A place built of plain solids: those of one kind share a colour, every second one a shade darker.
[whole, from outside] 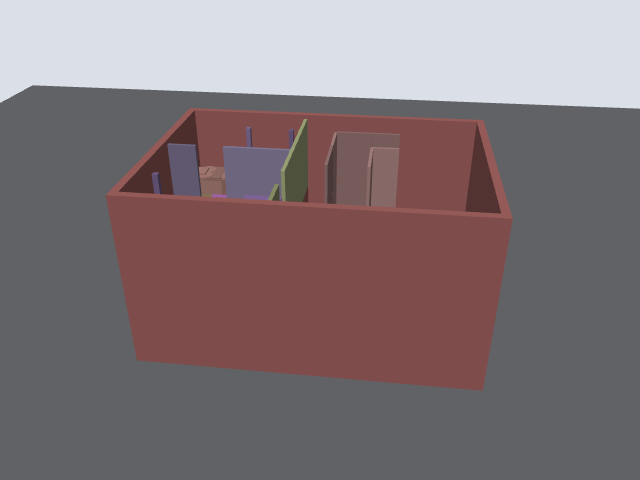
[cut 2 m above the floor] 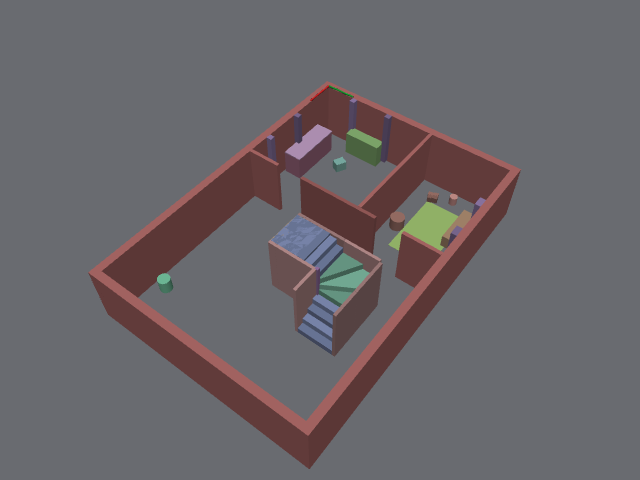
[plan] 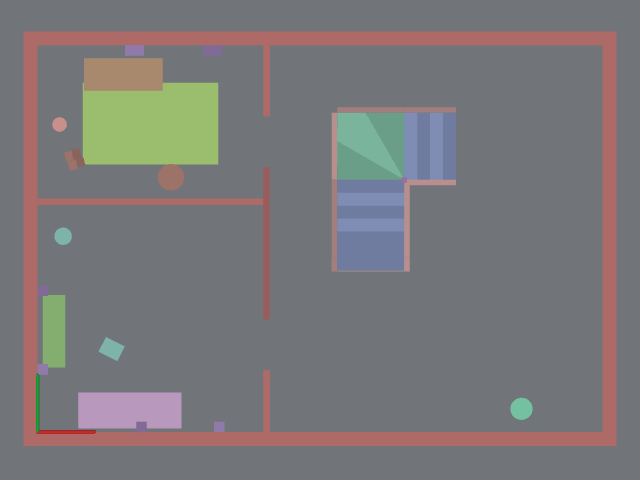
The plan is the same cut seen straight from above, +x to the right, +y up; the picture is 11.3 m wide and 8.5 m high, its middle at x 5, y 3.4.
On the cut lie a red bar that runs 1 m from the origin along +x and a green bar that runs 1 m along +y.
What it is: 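A home built round its stair; the hall at the stair's foot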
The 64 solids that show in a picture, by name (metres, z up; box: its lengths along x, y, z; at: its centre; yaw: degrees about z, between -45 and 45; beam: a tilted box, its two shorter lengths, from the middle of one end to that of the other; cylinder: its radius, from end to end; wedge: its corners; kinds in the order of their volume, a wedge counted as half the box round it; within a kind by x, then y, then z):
{
 "wall_1": {"box": [0.25, 7.34, 5.73], "at": [-0.12, 3.42, 2.81]},
 "wall_2": {"box": [3.99, 0.12, 3.04], "at": [2.0, 4.08, 1.47]},
 "wall_3": {"box": [0.12, 1.1, 3.04], "at": [4.05, 0.55, 1.47]},
 "wall_4": {"box": [0.12, 2.69, 3.04], "at": [4.05, 3.34, 1.47]},
 "wall_5": {"box": [0.12, 1.26, 3.04], "at": [4.05, 6.22, 1.47]},
 "wall_6": {"box": [10.5, 0.25, 5.73], "at": [5.0, -0.12, 2.81]},
 "wall_7": {"box": [10.5, 0.25, 5.73], "at": [5.0, 6.97, 2.81]},
 "wall_8": {"box": [0.25, 7.34, 5.73], "at": [10.13, 3.42, 2.81]},
 "step_1": {"box": [1.19, 0.47, 2.83], "at": [5.9, 3.09, 1.36]},
 "step_2": {"box": [1.19, 0.7, 2.61], "at": [5.9, 3.2, 1.26]},
 "step_3": {"box": [1.19, 0.93, 2.4], "at": [5.9, 3.32, 1.15]},
 "step_4": {"box": [1.19, 1.16, 2.18], "at": [5.9, 3.43, 1.04]},
 "step_5": {"box": [1.19, 1.39, 1.97], "at": [5.9, 3.55, 0.94]},
 "step_6": {"box": [1.19, 1.62, 1.76], "at": [5.9, 3.66, 0.83]},
 "step_7": {"box": [0.53, 1.19, 0.9], "at": [6.46, 5.06, 0.4]},
 "step_8": {"box": [0.76, 1.19, 0.69], "at": [6.57, 5.06, 0.3]},
 "step_9": {"box": [0.99, 1.19, 0.48], "at": [6.69, 5.06, 0.19]},
 "step_10": {"box": [1.22, 1.19, 0.26], "at": [6.8, 5.06, 0.08]},
 "stair_wall_1": {"box": [0.1, 0.25, 5.58], "at": [5.25, 2.97, 2.74]},
 "stair_wall_2": {"box": [0.1, 1.38, 5.58], "at": [5.25, 3.78, 2.74]},
 "stair_wall_3": {"box": [0.1, 1.19, 5.58], "at": [5.25, 5.06, 2.74]},
 "stair_wall_4": {"box": [1.19, 0.1, 5.58], "at": [5.9, 5.7, 2.74]},
 "stair_wall_5": {"box": [0.1, 0.25, 5.58], "at": [6.54, 2.97, 2.74]},
 "stair_wall_6": {"box": [0.1, 1.33, 5.58], "at": [6.54, 3.75, 2.74]},
 "stair_wall_7": {"box": [0.92, 0.1, 5.58], "at": [6.95, 5.7, 2.74]},
 "stair_wall_8": {"box": [0.87, 0.1, 5.58], "at": [6.97, 4.42, 2.74]},
 "winder_1": {"wedge": [[5.3, 4.17, -0.05], [5.3, 4.17, 1.28], [5.3, 5.15, -0.05], [5.3, 5.15, 1.28], [5.3, 5.65, -0.05], [5.3, 5.65, 1.28], [5.81, 5.65, -0.05], [5.81, 5.65, 1.28], [6.49, 4.17, -0.05], [6.49, 4.17, 1.28], [6.49, 4.47, -0.05], [6.49, 4.47, 1.28]]},
 "winder_2": {"wedge": [[5.3, 4.17, -0.05], [5.3, 4.17, 1.07], [5.3, 5.65, -0.05], [5.3, 5.65, 1.07], [6.49, 4.17, -0.05], [6.49, 4.17, 1.07], [6.49, 5.65, -0.05], [6.49, 5.65, 1.07]]},
 "winder_3": {"wedge": [[5.3, 4.17, -0.05], [5.3, 4.17, 1.49], [5.3, 5.15, -0.05], [5.3, 5.15, 1.49], [6.49, 4.17, -0.05], [6.49, 4.17, 1.49], [6.49, 4.47, -0.05], [6.49, 4.47, 1.49]]},
 "bedstead_bedroom_bed_1": {"box": [0.4, 0.6, 0.74], "at": [0.3, 6.07, 3.31]},
 "bedstead_bedroom_bed_2": {"cylinder": 0.28, "from": [0.48, 5.82, 2.94], "to": [0.48, 5.82, 3.63]},
 "bedstead_bedroom_bed_3": {"box": [0.53, 1.0, 0.69], "at": [0.87, 6.07, 3.28]},
 "bedstead_bedroom_bed_4": {"box": [2.1, 1.05, 0.59], "at": [1.15, 6.07, 3.23]},
 "bedstead_bedroom_bed_5": {"box": [1.05, 1.05, 0.64], "at": [1.68, 6.07, 3.26]},
 "upper_partition_1": {"box": [0.12, 1.33, 2.59], "at": [4.05, 0.67, 4.23]},
 "upper_partition_2": {"box": [0.12, 4.61, 2.59], "at": [4.05, 4.54, 4.23]},
 "kitchen_units_units_1": {"box": [1.83, 0.62, 0.89], "at": [1.63, 0.37, 0.4]},
 "upper_split_1": {"box": [0.93, 0.12, 2.59], "at": [0.46, 3.89, 4.23]},
 "upper_split_2": {"box": [2.17, 0.12, 2.59], "at": [2.91, 3.89, 4.23]},
 "curtains_1": {"box": [0.19, 0.19, 2.22], "at": [0.09, 1.11, 1.17]},
 "curtains_2": {"box": [0.19, 0.17, 2.12], "at": [0.09, 2.38, 4.11]},
 "curtains_3": {"box": [0.19, 0.19, 2.22], "at": [0.09, 2.5, 1.17]},
 "curtains_4": {"box": [0.34, 0.19, 2.22], "at": [1.72, 6.75, 1.17]},
 "curtains_5": {"box": [0.19, 0.19, 2.17], "at": [1.84, 0.09, 1.15]},
 "curtains_6": {"box": [0.16, 0.19, 2.09], "at": [1.98, 6.75, 4.09]},
 "curtains_7": {"box": [0.34, 0.19, 2.22], "at": [3.1, 6.75, 1.17]},
 "curtains_8": {"box": [0.19, 0.19, 2.17], "at": [3.22, 0.09, 1.15]},
 "curtains_9": {"box": [0.16, 0.19, 2.09], "at": [3.54, 6.75, 4.09]},
 "slotfit_study_wall_table_1": {"box": [1.23, 0.47, 0.97], "at": [3.09, 3.57, 3.42]},
 "slotfit_kitchen_wall_table_1": {"box": [0.4, 1.29, 0.9], "at": [0.29, 1.78, 0.4]},
 "slotfit_living_seat_1": {"box": [1.4, 0.58, 0.49], "at": [1.52, 6.33, 0.19]},
 "laid_rug_rug_bedroom_1": {"box": [2.4, 1.63, 0.05], "at": [2.0, 5.37, 2.97]},
 "laid_rug_rug_living_1": {"box": [2.4, 1.45, 0.05], "at": [2.0, 5.46, -0.02]},
 "clutter_living_1": {"box": [0.14, 0.16, 0.25], "at": [0.55, 4.89, 0.08], "yaw": 13.4},
 "clutter_living_2": {"box": [0.15, 0.17, 0.25], "at": [0.62, 4.73, 0.08], "yaw": 13.4},
 "clutter_living_3": {"box": [0.15, 0.18, 0.25], "at": [0.69, 4.93, 0.08], "yaw": 13.4},
 "clutter_living_4": {"box": [0.14, 0.15, 0.25], "at": [0.76, 4.77, 0.08], "yaw": 13.4},
 "clutter_living_5": {"cylinder": 0.23, "from": [2.36, 4.51, -0.05], "to": [2.36, 4.51, 0.42]},
 "clutter_kitchen_1": {"cylinder": 0.15, "from": [0.45, 3.47, -0.05], "to": [0.45, 3.47, 0.27]},
 "clutter_kitchen_2": {"box": [0.38, 0.3, 0.39], "at": [1.31, 1.47, 0.14], "yaw": -26.9},
 "slotfit_hallpiece_corner_1": {"cylinder": 0.2, "from": [8.57, 0.41, -0.05], "to": [8.57, 0.41, 0.45]},
 "kitchen_units_worktop_1": {"box": [1.83, 0.64, 0.04], "at": [1.63, 0.38, 0.86]},
 "newel_1": {"box": [0.1, 0.1, 2.66], "at": [6.49, 4.47, 1.28]},
 "slotfit_living_corner_1": {"cylinder": 0.13, "from": [0.39, 5.45, -0.05], "to": [0.39, 5.45, 0.31]}
}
